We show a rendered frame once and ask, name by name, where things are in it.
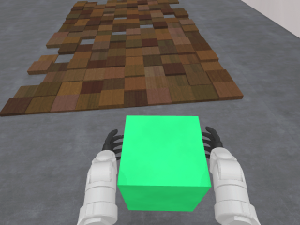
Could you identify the robot left hand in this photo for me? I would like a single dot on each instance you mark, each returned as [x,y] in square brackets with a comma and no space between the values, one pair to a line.
[109,145]

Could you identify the robot right hand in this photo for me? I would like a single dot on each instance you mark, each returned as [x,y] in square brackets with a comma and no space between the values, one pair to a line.
[214,143]

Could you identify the left robot forearm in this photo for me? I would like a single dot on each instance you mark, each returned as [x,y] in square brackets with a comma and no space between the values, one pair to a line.
[99,206]

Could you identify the right robot forearm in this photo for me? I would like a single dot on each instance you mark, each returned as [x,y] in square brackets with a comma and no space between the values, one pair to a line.
[232,201]

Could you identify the carton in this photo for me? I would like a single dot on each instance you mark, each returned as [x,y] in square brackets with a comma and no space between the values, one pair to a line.
[163,164]

